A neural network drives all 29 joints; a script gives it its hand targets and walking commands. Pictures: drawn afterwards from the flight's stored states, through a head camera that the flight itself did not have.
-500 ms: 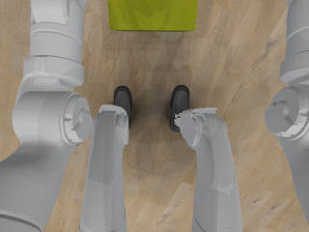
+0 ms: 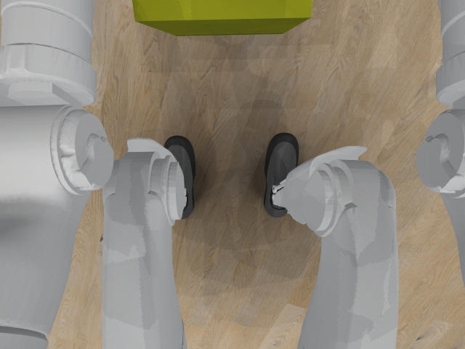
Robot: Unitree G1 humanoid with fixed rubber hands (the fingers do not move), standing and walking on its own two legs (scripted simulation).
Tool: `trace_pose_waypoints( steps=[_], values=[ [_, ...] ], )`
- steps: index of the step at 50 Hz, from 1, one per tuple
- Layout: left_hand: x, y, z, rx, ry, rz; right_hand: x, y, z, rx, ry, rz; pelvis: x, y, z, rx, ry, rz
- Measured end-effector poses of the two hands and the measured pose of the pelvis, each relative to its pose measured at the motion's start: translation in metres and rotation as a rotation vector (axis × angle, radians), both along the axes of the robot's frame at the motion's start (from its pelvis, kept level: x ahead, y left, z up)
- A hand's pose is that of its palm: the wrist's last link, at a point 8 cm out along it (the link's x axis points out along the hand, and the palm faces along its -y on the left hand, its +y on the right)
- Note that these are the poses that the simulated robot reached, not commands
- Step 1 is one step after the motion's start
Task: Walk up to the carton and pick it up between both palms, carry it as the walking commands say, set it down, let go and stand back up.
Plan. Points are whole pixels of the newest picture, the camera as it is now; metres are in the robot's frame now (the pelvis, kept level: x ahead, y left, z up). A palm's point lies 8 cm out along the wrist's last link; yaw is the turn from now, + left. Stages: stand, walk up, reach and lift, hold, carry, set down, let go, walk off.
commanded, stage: reach and lift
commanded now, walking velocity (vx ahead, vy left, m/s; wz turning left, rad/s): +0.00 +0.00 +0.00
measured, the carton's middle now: out of the picture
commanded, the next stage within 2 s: none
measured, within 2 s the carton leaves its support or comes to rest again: neither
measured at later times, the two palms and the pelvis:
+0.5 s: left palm out of the picture +0.59 +0.20 -0.25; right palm out of the picture +0.59 -0.18 -0.25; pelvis +0.01 +0.01 -0.07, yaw -1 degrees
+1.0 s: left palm out of the picture +0.59 +0.19 -0.24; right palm out of the picture +0.59 -0.17 -0.25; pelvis +0.01 +0.01 -0.07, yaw -1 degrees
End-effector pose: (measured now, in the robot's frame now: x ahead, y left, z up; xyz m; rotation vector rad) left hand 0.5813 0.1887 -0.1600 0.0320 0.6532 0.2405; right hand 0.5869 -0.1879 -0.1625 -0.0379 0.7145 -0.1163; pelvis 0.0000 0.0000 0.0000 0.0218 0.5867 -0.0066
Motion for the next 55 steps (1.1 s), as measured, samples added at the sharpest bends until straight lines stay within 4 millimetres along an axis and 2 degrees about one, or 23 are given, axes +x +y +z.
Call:
trace_pose_waypoints(
  steps=[4, 9, 13, 19, 46, 55],
  values=[
    [-0.007, 0.0, -0.036, -0.012, 0.057, -0.01, -0.006, 0.001, -0.032, 0.004, 0.041, -0.002, 0.001, 0.003, -0.017, -0.002, 0.02, -0.003],
    [-0.005, 0.001, -0.066, -0.015, 0.067, -0.013, -0.005, 0.003, -0.061, -0.013, 0.044, 0.009, 0.004, 0.006, -0.036, -0.006, 0.04, -0.006],
    [0.0, 0.008, -0.073, -0.008, 0.043, -0.004, -0.002, 0.007, -0.075, -0.02, 0.046, 0.02, 0.008, 0.007, -0.049, -0.006, 0.037, -0.007],
    [0.003, 0.007, -0.088, -0.009, 0.056, -0.01, 0.001, 0.008, -0.088, -0.021, 0.041, 0.024, 0.012, 0.008, -0.062, -0.004, 0.034, -0.009],
    [0.006, 0.005, -0.086, -0.024, 0.037, -0.014, 0.005, 0.015, -0.088, -0.054, 0.027, 0.09, 0.012, 0.007, -0.066, -0.002, 0.025, -0.01],
    [0.008, -0.001, -0.083, -0.031, 0.031, -0.056, 0.006, 0.033, -0.087, -0.016, 0.023, 0.138, 0.012, 0.007, -0.066, -0.002, 0.023, -0.01]
  ],
)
